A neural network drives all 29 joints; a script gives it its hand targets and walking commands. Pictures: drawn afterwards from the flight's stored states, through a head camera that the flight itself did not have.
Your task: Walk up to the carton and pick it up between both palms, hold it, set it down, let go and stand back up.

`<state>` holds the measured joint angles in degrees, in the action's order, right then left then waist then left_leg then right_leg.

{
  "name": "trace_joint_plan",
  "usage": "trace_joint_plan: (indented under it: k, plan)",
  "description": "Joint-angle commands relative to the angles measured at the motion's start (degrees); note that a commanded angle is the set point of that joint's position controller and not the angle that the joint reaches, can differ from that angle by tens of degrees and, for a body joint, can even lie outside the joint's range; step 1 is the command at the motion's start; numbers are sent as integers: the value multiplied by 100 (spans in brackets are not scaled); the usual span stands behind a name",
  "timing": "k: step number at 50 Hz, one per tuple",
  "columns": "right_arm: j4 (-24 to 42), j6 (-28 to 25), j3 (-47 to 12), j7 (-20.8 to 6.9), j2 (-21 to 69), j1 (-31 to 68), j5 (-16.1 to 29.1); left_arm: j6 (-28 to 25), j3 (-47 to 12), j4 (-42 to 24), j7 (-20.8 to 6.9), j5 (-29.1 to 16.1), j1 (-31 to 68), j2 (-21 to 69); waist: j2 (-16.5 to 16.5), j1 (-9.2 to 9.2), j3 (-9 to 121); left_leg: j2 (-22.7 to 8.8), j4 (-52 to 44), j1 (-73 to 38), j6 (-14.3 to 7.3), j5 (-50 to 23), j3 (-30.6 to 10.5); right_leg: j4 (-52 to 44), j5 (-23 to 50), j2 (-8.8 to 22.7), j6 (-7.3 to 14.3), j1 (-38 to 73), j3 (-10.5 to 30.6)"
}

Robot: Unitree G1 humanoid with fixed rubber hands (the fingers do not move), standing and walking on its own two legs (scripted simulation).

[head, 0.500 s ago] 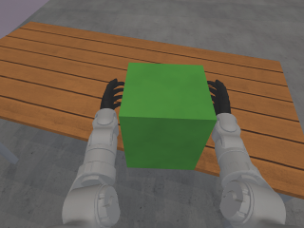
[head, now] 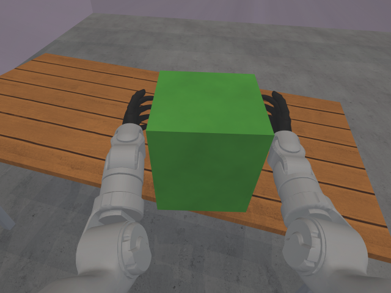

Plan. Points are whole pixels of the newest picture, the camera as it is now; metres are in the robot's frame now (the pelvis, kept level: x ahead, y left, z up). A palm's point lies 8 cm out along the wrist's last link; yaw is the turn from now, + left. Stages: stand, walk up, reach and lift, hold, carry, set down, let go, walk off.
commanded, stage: reach and lift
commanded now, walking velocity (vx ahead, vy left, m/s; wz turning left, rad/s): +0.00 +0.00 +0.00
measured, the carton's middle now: (204, 143) +0.42 +0.02 +0.11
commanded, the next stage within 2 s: none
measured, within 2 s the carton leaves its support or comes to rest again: neither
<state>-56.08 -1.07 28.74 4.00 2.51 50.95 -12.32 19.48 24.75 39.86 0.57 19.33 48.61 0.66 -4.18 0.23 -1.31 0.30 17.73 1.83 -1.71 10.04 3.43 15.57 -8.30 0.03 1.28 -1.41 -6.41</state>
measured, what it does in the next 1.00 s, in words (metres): stands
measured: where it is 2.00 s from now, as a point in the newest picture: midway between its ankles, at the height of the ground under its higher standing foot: outside the picture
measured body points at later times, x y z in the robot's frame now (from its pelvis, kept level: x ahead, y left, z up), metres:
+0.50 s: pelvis -0.01 +0.01 +0.00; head -0.05 +0.04 +0.44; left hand +0.40 +0.16 +0.20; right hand +0.40 -0.14 +0.21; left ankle +0.00 +0.10 -0.75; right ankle +0.01 -0.10 -0.75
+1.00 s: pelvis -0.02 +0.00 +0.00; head -0.08 +0.03 +0.44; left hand +0.38 +0.16 +0.23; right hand +0.38 -0.14 +0.23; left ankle +0.00 +0.10 -0.75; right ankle +0.01 -0.10 -0.75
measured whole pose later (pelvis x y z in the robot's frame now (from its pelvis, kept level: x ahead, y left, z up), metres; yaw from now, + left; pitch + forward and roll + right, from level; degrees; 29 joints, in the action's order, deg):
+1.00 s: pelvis -0.02 +0.00 +0.00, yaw +1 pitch -10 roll -1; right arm -46.9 13.3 12.3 8.0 -1.5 52.8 4.6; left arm 39.6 19.1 22.6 0.6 17.4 48.4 -1.9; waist -4.1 -5.3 -1.8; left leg 0.3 20.2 1.2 -1.8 9.5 2.0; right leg 16.0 -7.2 -0.1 1.4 0.6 -7.3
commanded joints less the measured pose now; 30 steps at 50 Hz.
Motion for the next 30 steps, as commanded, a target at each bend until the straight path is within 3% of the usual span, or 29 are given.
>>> trace_joint_plan:
  k: [1, 10, 11, 13, 16, 20, 24, 25, 27, 30]
  plan:
    - [489, -259, -1403, -717, 2131, 3398, -13, -89, -1503, -640, -593, -287, 3537, 2485, 413, -133, 2180, -29, -214, -150, 310, -1177, 198, -47, 861, -52, -286, 873, -64]
    - [822, -211, -2221, -584, 2119, 3528, 730, 209, -2509, -1489, -440, -753, 3545, 2843, 749, -415, 2764, -97, 250, -992, 523, -2485, -90, 5, 1444, -173, -208, 553, -126]
    - [1208, -261, -2400, -578, 2212, 3731, 841, 190, -2707, -1806, -404, -859, 3694, 2940, 732, -375, 3307, -78, 341, -1085, 537, -2686, -127, 54, 1642, -206, -198, 626, -130]
    - [1199, -105, -2559, -535, 2193, 3729, 993, 326, -2826, -1736, -355, -899, 3577, 2990, 745, -427, 3127, -60, 439, -1220, 553, -2839, -199, 31, 1661, -229, -222, 558, -104]
    - [1389, 92, -2690, -493, 2121, 4015, 1177, 542, -2827, -1742, -387, -989, 3782, 2956, 697, -432, 2900, -57, 271, -852, 447, -2195, -238, 18, 1312, -181, -252, 503, -54]
    - [1692, 302, -2981, -460, 2290, 4135, 1450, 755, -2848, -2080, -377, -1067, 3885, 2979, 520, -399, 3147, -42, 284, -906, 399, -2243, -282, 47, 1454, -215, -258, 656, -25]
    - [993, 673, -2633, -438, 2023, 3791, 1417, 1165, -2215, -1318, -546, -697, 3459, 2672, 505, -412, 1918, -46, -161, -273, 222, -937, -202, -98, 644, -99, -228, 696, 30]
    - [994, 686, -2562, -454, 2047, 3874, 1384, 1184, -2067, -1367, -592, -619, 3590, 2529, 440, -337, 1925, -21, -283, -76, 147, -606, -147, -124, 430, -56, -254, 733, 70]
    - [1199, 665, -2645, -448, 2120, 3933, 1488, 1261, -2140, -1608, -596, -669, 3509, 2647, 495, -371, 2123, -40, -160, -296, 186, -1115, -170, -42, 882, -130, -252, 862, 35]
    - [1336, 713, -2713, -400, 2062, 4033, 1522, 1363, -2129, -1534, -690, -642, 3541, 2628, 488, -481, 2074, 12, -84, -469, 219, -1289, -174, -81, 1073, -137, -284, 864, -2]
